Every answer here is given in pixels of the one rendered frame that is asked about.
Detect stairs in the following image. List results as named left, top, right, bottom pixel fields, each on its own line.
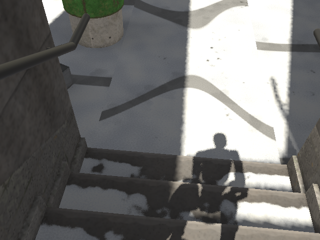
left=35, top=147, right=320, bottom=240

